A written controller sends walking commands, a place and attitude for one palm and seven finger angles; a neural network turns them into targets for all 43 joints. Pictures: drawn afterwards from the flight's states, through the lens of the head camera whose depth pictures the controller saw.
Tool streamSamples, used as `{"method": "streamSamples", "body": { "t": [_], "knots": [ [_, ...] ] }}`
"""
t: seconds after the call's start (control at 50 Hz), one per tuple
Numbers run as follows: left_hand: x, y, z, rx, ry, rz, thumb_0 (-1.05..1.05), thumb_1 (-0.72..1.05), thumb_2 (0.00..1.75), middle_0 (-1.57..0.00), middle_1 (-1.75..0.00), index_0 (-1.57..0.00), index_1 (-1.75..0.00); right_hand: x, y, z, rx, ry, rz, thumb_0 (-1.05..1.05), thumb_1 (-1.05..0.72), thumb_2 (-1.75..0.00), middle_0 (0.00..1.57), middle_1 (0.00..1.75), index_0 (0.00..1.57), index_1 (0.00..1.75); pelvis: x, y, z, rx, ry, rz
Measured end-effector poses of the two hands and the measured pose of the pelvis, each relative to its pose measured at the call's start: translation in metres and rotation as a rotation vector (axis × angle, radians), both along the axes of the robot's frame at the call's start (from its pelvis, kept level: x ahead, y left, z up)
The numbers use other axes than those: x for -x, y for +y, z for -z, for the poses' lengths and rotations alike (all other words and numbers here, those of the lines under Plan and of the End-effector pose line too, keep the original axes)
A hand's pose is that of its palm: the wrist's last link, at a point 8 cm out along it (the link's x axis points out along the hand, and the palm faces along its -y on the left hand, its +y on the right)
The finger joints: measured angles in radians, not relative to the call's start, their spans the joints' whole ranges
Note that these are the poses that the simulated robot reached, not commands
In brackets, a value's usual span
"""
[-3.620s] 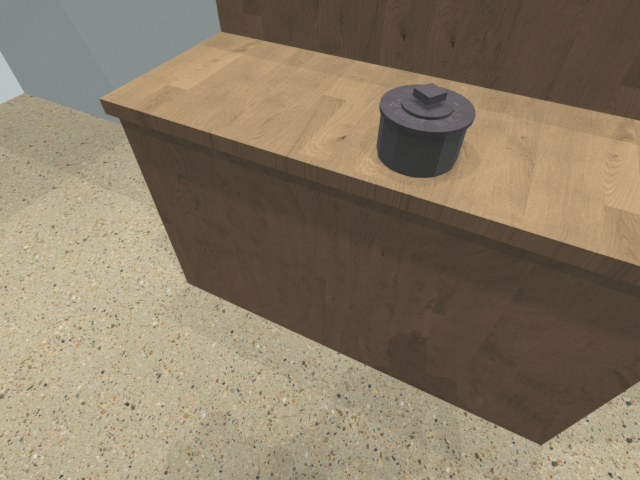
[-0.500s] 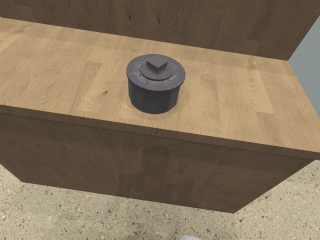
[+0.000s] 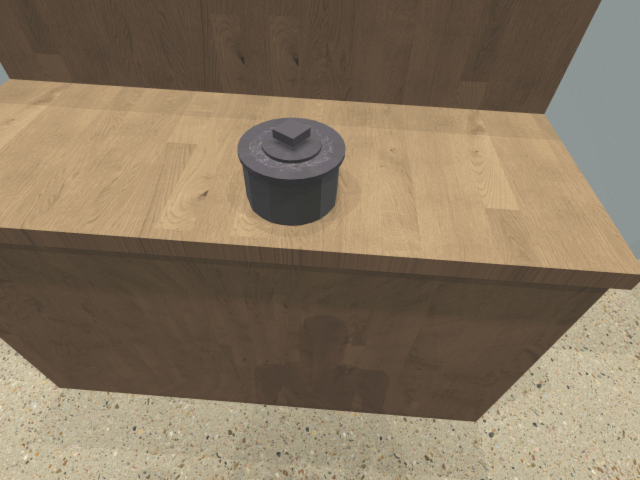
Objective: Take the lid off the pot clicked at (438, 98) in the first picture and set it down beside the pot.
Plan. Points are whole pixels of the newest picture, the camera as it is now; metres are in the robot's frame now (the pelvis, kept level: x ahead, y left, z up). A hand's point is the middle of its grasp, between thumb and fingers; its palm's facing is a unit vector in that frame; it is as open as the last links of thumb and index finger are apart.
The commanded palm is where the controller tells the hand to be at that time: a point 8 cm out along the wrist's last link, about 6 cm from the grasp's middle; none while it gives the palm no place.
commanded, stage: come to a stop and stand still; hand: left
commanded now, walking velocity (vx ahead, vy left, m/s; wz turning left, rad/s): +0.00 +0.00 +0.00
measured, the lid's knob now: (291, 132) +0.58 +0.08 +0.14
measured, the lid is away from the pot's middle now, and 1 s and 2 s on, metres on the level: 0.00 0.00 0.00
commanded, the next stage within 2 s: look again from close up in 0.16 s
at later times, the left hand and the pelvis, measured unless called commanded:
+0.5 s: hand out of the picture -0.01 +0.18 -0.19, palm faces +0.04 -0.98 -0.19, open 7.4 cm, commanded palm none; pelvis +0.01 +0.01 -0.01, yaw +0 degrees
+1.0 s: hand out of the picture -0.04 +0.21 -0.19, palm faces +0.04 -0.98 -0.18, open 7.4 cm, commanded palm none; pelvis -0.02 +0.03 -0.01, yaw +1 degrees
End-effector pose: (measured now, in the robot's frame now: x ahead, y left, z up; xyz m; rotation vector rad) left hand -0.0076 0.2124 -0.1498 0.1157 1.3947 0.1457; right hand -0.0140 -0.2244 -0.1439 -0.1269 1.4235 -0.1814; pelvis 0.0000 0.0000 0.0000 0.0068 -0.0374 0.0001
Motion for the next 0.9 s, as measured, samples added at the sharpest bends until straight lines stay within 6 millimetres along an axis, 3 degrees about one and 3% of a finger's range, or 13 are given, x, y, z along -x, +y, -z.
{"method": "streamSamples", "body": {
  "t": [0.12,0.24,0.38,0.64,0.76,0.9],
  "knots": [
    [0.013,-0.006,0.002,0.013,0.034,-0.006,0.01,0.91,0.89,-0.2,-0.3,-0.2,-0.3,0.023,0.006,0.0,-0.011,0.061,0.015,0.0,-0.91,-0.9,0.2,0.3,0.19,0.3,0.003,-0.002,0.0,0.003,0.007,-0.002],
    [0.022,-0.007,0.0,0.006,0.068,-0.015,0.01,0.91,0.89,-0.2,-0.3,-0.2,-0.3,0.025,0.015,0.002,-0.034,0.074,0.021,0.0,-0.91,-0.9,0.2,0.3,0.19,0.3,0.001,-0.002,0.0,0.003,0.014,-0.001],
    [0.024,0.0,0.0,-0.022,0.047,-0.004,0.01,0.91,0.89,-0.2,-0.3,-0.2,-0.3,-0.001,0.018,0.01,-0.035,-0.005,-0.01,0.02,-0.92,-0.9,0.2,0.3,0.2,0.3,-0.001,0.004,0.005,0.028,0.015,-0.005],
    [-0.005,0.026,0.012,-0.017,-0.074,-0.003,0.01,0.91,0.89,-0.2,-0.3,-0.2,-0.3,-0.051,0.014,-0.003,0.04,-0.181,-0.045,0.01,-0.93,-0.9,0.2,0.3,0.19,0.3,-0.002,0.02,0.011,0.029,-0.003,-0.005],
    [-0.002,0.035,0.013,-0.009,-0.084,0.003,0.01,0.91,0.89,-0.2,-0.3,-0.2,-0.3,-0.058,0.021,-0.01,0.048,-0.209,-0.061,0.01,-0.92,-0.9,0.2,0.3,0.2,0.3,0.004,0.026,0.01,0.031,0.002,-0.005],
    [0.019,0.043,0.011,-0.01,-0.043,-0.002,0.0,0.91,0.89,-0.2,-0.3,-0.2,-0.3,-0.05,0.027,-0.012,0.045,-0.189,-0.066,0.0,-0.92,-0.9,0.2,0.3,0.2,0.3,0.012,0.032,0.007,0.029,0.011,-0.008]
  ]
}}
